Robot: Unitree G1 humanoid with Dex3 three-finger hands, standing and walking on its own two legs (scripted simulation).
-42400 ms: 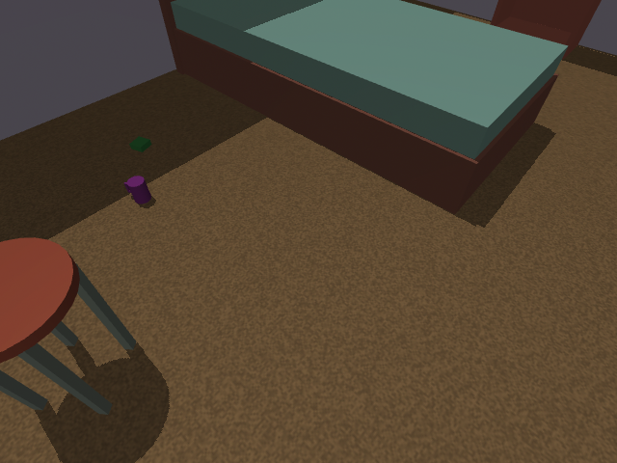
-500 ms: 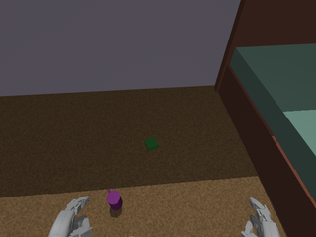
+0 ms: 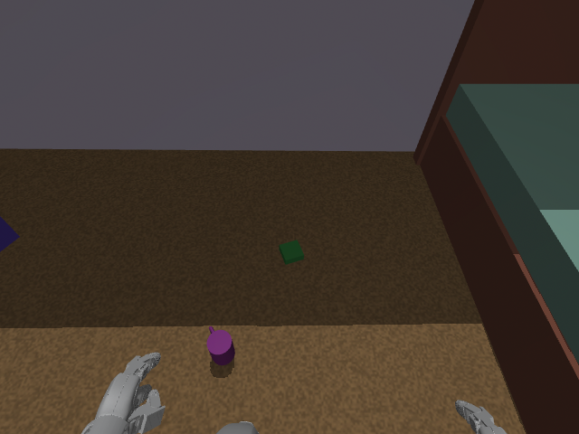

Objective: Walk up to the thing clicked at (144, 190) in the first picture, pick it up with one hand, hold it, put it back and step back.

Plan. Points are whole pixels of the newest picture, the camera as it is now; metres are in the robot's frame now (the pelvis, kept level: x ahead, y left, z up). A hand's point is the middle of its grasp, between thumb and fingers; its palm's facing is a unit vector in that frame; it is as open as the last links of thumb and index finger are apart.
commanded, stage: stand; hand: left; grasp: from above
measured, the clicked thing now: (218, 343) +0.45 +0.26 -0.68
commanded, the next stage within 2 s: none
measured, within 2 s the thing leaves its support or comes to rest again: neither
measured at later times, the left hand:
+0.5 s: hand out of the picture +0.04 +0.24 -0.13, palm faces +0.03 -0.95 -0.31, open 7.4 cm
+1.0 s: hand out of the picture +0.03 +0.24 -0.12, palm faces +0.02 -0.94 -0.33, open 7.4 cm
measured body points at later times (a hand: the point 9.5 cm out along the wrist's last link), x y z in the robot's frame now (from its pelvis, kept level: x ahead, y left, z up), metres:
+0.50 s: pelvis +0.00 +0.02 +0.04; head +0.00 +0.02 +0.49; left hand +0.04 +0.29 -0.10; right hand +0.07 -0.26 -0.10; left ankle +0.02 +0.11 -0.70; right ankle +0.00 -0.14 -0.70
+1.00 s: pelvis -0.01 +0.00 +0.05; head -0.01 +0.00 +0.50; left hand +0.03 +0.29 -0.09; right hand +0.05 -0.28 -0.09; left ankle +0.02 +0.11 -0.70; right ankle +0.00 -0.14 -0.70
